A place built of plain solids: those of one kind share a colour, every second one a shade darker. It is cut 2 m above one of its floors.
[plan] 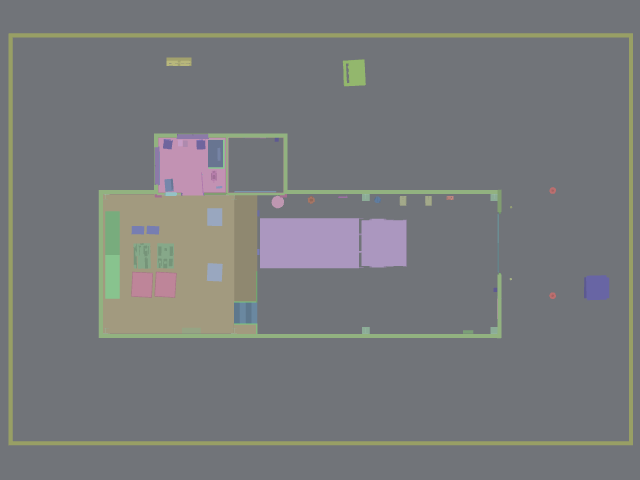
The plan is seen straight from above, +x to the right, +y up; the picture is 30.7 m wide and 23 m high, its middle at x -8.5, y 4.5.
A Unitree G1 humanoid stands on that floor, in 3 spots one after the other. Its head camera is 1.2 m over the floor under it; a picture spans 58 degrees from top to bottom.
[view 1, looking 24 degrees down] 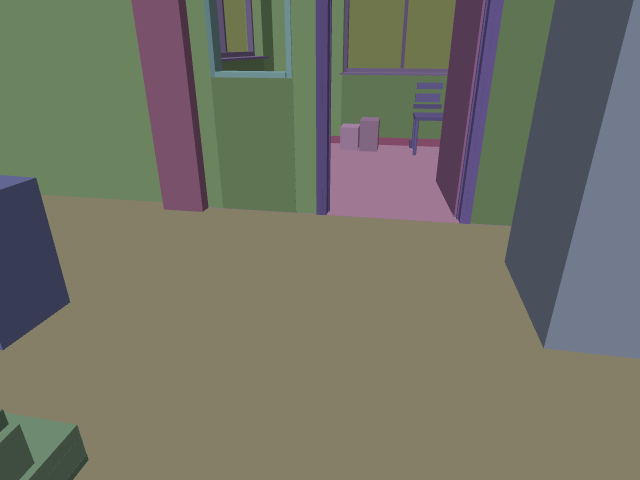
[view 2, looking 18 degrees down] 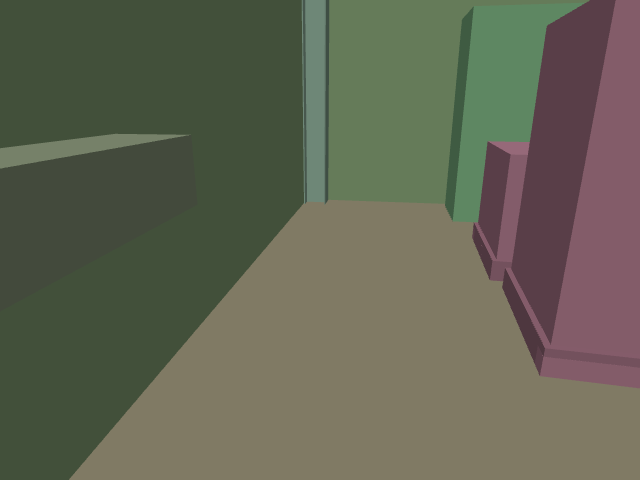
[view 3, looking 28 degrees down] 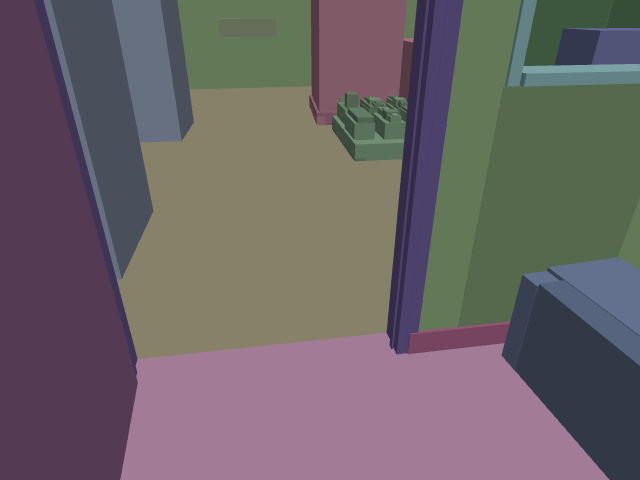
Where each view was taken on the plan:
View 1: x -14.60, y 3.50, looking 100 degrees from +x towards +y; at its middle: raised_floor_bank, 2.95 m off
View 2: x -13.62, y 1.00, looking -171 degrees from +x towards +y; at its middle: raised_floor_bank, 3.88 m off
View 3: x -14.60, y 8.00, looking -99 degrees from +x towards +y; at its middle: raised_floor_bank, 2.56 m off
